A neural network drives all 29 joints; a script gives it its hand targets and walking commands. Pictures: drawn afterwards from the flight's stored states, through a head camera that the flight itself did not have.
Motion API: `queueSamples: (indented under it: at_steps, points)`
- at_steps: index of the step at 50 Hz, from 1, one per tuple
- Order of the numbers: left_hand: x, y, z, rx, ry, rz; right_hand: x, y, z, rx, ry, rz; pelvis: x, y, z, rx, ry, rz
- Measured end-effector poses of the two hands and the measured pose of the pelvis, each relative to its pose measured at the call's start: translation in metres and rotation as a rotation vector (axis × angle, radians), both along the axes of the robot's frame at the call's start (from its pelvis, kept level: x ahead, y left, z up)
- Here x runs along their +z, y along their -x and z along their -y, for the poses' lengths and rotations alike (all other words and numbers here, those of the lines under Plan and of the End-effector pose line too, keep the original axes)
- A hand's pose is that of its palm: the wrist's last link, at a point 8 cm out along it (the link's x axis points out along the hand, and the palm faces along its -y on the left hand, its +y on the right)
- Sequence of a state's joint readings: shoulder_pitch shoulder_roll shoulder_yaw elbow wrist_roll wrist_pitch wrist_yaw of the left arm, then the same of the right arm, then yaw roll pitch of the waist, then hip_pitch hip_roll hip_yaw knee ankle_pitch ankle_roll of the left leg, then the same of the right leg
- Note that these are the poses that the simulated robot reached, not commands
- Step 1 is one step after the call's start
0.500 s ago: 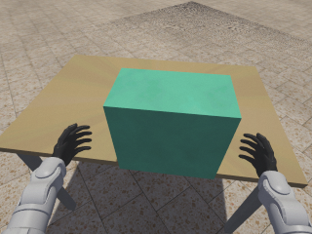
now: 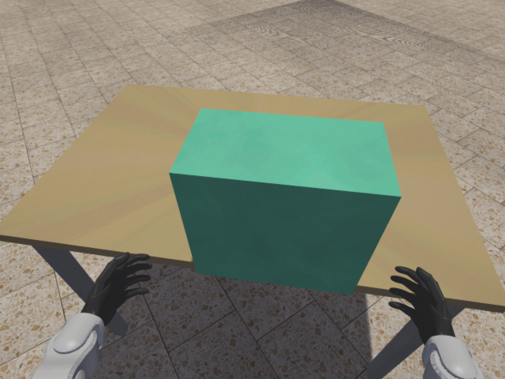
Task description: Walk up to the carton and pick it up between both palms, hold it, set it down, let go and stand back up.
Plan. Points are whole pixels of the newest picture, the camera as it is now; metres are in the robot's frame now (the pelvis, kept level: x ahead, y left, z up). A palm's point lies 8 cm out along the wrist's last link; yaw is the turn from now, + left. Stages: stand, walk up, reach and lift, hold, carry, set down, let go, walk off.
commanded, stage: set down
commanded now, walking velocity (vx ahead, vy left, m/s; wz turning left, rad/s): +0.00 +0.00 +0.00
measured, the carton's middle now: (280, 205) +0.41 +0.01 +0.06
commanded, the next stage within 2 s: none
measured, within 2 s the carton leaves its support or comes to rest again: neither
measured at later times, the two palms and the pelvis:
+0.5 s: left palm (106, 350) +0.18 +0.25 -0.01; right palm (436, 375) +0.18 -0.22 -0.02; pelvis -0.01 -0.01 +0.00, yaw +0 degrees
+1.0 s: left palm out of the picture +0.14 +0.24 -0.05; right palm out of the picture +0.14 -0.22 -0.06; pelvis -0.01 -0.01 +0.00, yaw +0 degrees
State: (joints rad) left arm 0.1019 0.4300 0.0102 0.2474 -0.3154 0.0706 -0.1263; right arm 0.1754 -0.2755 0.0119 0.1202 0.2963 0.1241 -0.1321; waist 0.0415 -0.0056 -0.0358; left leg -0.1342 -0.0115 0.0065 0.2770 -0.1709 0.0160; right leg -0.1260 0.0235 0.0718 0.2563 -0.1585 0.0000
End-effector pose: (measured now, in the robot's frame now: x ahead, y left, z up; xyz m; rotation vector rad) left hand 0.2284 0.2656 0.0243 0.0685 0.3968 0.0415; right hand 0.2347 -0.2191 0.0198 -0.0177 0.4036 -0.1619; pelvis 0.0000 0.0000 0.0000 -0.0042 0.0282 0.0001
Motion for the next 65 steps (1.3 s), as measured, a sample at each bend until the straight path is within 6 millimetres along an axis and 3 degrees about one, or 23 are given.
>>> queueSamples:
  at_steps: [47,65]
  points:
    - [-0.071,0.089,0.022,0.080,-0.034,-0.442,-0.072,0.093,0.002,0.002,0.038,-0.425,-0.001,0.011,0.008,-0.005,-0.008,-0.034]
    - [-0.096,0.088,0.032,0.093,-0.051,-0.597,-0.098,0.106,0.003,0.006,0.055,-0.567,-0.002,0.015,0.009,0.001,-0.009,-0.044]
